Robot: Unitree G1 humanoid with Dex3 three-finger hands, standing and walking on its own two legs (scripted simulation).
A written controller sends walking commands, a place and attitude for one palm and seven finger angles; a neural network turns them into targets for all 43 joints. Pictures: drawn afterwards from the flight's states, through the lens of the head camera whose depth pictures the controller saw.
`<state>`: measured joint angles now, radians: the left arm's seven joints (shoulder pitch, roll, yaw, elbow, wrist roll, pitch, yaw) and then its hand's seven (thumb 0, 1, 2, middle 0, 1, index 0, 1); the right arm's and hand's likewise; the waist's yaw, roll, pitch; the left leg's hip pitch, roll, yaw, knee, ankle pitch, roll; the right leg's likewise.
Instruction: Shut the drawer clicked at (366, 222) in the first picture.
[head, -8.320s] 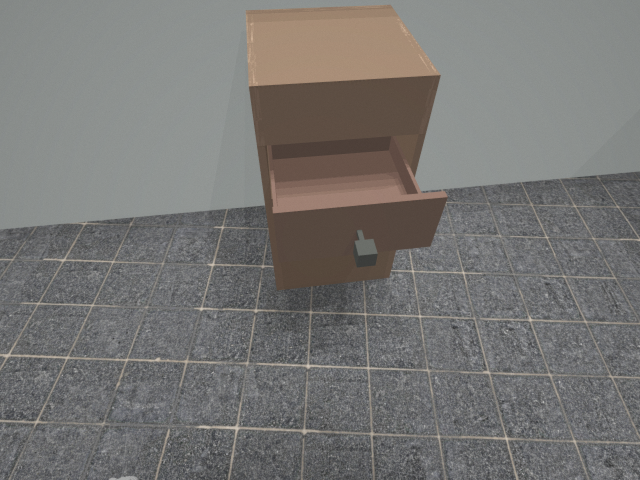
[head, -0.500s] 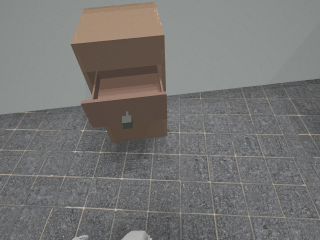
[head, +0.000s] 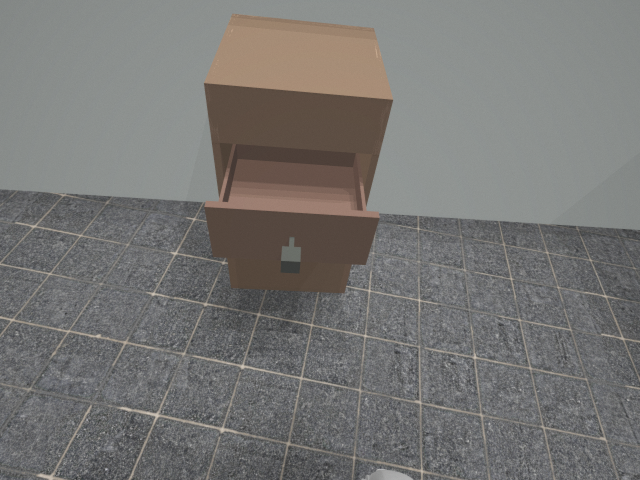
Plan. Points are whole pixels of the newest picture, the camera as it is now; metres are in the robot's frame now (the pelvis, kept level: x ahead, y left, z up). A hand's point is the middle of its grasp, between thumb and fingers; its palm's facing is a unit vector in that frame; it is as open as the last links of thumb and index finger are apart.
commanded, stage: take the last steps up to it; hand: left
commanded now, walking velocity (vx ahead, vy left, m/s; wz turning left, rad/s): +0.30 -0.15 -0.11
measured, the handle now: (291, 252) +0.62 +0.09 -0.21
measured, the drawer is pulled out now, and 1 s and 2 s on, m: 0.23 0.23 0.23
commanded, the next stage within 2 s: come to a stop and stand still in 0.62 s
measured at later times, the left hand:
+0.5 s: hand (284, 421) +0.24 +0.06 -0.17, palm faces -0.01 -0.98 -0.21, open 7.2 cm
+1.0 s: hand (304, 460) +0.19 +0.02 -0.18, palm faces +0.06 -0.99 -0.14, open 7.4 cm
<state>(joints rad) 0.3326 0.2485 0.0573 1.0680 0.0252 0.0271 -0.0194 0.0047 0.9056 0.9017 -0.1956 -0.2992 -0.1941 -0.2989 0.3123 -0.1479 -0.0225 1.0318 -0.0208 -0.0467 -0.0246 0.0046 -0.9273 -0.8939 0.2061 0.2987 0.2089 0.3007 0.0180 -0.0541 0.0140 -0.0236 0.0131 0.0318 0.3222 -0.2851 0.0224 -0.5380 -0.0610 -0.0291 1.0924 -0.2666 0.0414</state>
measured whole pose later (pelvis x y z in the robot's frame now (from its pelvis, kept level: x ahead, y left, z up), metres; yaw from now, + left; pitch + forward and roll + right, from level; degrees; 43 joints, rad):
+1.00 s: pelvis +0.24 -0.12 -0.01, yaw -2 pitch -1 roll +1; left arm 0.36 0.09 0.00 1.14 0.01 0.00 0.04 0.00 0.90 0.90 -0.20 -0.30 -0.20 -0.30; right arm 0.13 -0.12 -0.02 1.08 0.00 -0.01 -0.05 -0.01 -0.93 -0.89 0.20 0.30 0.21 0.30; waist 0.04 -0.02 0.05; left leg -0.21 0.02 0.14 0.44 -0.22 0.02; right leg -0.12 -0.01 -0.12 0.45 -0.32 -0.04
